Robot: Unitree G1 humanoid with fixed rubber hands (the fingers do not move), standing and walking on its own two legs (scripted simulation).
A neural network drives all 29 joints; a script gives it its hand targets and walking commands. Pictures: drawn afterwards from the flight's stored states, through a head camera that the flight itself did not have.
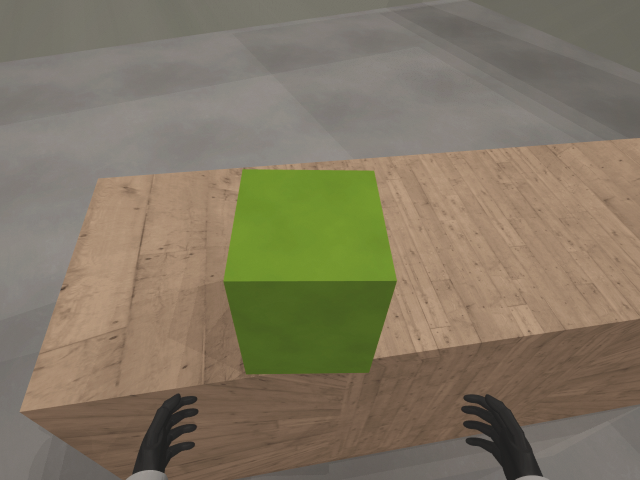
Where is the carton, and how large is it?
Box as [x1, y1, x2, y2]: [223, 169, 396, 373]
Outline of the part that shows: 243,169 223,281 246,373 368,372 396,282 374,172 363,170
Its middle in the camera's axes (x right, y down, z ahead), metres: -0.02 +0.05 +0.61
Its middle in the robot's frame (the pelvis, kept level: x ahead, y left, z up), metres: +0.40 +0.07 -0.01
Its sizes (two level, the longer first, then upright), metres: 0.210 0.200 0.250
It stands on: a pedestal, 0.65 m high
